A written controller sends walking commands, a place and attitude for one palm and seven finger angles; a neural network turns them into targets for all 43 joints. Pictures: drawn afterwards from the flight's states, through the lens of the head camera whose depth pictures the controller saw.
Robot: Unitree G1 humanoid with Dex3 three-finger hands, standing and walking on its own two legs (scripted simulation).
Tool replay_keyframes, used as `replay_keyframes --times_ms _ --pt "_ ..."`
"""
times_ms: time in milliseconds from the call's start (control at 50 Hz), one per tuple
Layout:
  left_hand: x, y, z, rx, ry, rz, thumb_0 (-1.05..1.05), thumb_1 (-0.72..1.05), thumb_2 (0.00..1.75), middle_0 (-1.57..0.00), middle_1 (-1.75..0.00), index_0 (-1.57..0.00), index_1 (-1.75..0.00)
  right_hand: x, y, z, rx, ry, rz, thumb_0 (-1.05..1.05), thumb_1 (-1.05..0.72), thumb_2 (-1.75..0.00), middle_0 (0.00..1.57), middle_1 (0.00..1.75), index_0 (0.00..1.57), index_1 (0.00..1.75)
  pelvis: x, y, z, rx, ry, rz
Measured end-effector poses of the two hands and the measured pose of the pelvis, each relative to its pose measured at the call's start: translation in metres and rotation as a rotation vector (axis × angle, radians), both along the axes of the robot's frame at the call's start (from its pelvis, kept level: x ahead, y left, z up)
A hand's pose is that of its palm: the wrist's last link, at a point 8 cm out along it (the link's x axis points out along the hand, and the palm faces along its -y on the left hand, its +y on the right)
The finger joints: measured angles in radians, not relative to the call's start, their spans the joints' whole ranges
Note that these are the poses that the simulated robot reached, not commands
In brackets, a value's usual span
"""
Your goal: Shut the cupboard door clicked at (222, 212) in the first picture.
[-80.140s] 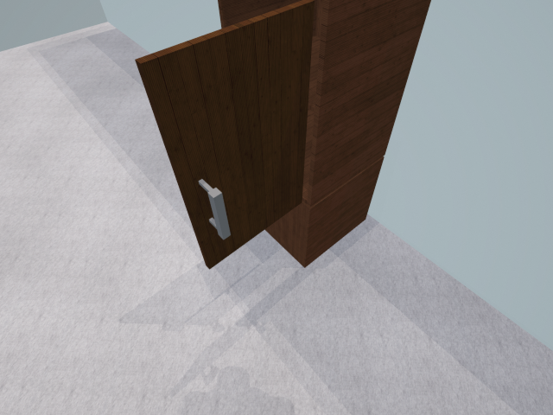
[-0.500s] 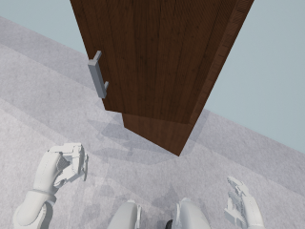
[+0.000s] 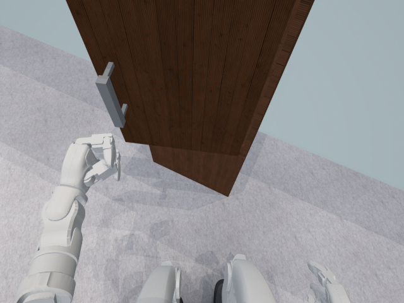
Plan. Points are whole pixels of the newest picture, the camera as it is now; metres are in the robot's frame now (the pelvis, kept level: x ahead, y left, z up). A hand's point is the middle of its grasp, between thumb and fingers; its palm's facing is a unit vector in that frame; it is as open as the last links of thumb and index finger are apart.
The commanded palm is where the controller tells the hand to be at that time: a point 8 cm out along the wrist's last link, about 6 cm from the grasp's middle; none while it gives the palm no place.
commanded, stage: bring the fist close to the handle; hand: left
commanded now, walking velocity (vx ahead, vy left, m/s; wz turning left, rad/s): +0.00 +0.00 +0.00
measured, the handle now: (115, 97) +0.54 +0.21 +0.02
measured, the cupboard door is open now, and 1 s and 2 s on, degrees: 19 19 2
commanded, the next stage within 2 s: push the door shut along its arc in 0.72 s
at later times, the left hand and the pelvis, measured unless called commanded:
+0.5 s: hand (126, 127) +0.46 +0.17 +0.03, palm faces -0.12 -0.99 -0.02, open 3.1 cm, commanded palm +0.43 +0.22 +0.03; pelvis +0.00 +0.01 -0.01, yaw -1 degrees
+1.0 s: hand (123, 129) +0.45 +0.18 +0.02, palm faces -0.15 -0.99 -0.03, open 3.1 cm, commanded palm +0.45 +0.22 +0.03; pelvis -0.01 +0.01 -0.01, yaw -1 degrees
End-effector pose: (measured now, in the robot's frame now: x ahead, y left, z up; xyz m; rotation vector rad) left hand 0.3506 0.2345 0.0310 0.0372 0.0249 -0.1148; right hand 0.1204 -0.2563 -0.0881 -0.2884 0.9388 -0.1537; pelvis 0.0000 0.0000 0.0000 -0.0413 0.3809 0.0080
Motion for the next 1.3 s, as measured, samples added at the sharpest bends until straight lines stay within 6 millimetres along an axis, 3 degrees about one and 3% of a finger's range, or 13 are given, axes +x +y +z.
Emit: replay_keyframes --times_ms 200,400,520,620,900,1040,1300 --pt "0.049 0.001 0.000 -0.006 -0.004 0.005 0.02 0.90 0.90 -1.30 -1.50 -1.30 -1.50 -0.024 -0.004 -0.009 -0.008 0.094 -0.043 0.01 -0.90 -0.90 0.21 0.30 0.20 0.30 -0.002 0.002 -0.003 -0.002 0.028 -0.006" --pt "0.088 -0.003 0.000 -0.011 -0.013 0.003 0.02 0.90 0.90 -1.30 -1.50 -1.30 -1.50 -0.062 -0.004 -0.020 -0.007 0.219 -0.090 0.01 -0.90 -0.90 0.21 0.30 0.20 0.30 -0.004 0.004 -0.009 -0.007 0.058 -0.011" --pt "0.089 -0.007 -0.004 -0.011 0.000 -0.005 0.02 0.90 0.90 -1.30 -1.50 -1.30 -1.50 -0.081 -0.002 -0.020 0.012 0.276 -0.129 0.01 -0.90 -0.90 0.21 0.30 0.20 0.30 -0.003 0.006 -0.007 -0.003 0.062 -0.023" --pt "0.081 -0.006 -0.006 -0.010 0.000 0.010 0.02 0.90 0.90 -1.30 -1.50 -1.30 -1.50 -0.085 0.000 -0.018 0.018 0.293 -0.134 0.01 -0.90 -0.90 0.21 0.30 0.20 0.30 -0.002 0.006 -0.004 -0.002 0.057 -0.025" --pt "0.077 0.001 -0.002 -0.010 -0.017 -0.008 0.02 0.90 0.90 -1.30 -1.50 -1.30 -1.50 -0.055 -0.003 -0.014 -0.010 0.229 -0.086 0.01 -0.90 -0.90 0.21 0.30 0.20 0.30 -0.004 0.006 -0.004 -0.011 0.046 -0.007" --pt "0.096 -0.003 -0.003 -0.004 -0.007 -0.043 0.02 0.90 0.90 -1.30 -1.50 -1.30 -1.50 -0.049 -0.005 -0.017 -0.034 0.214 -0.075 0.01 -0.90 -0.90 0.21 0.30 0.20 0.30 -0.007 0.006 -0.010 -0.019 0.059 0.000" --pt "0.122 0.000 0.000 -0.003 0.003 -0.091 0.02 0.90 0.90 -1.31 -1.50 -1.33 -1.50 -0.095 -0.004 -0.025 -0.037 0.331 -0.124 0.01 -0.90 -0.90 0.21 0.30 0.20 0.30 -0.012 0.007 -0.018 -0.033 0.087 -0.002"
